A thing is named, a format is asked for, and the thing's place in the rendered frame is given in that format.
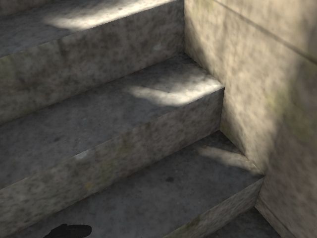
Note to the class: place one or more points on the left robot hand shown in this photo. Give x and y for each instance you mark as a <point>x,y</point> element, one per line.
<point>70,231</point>

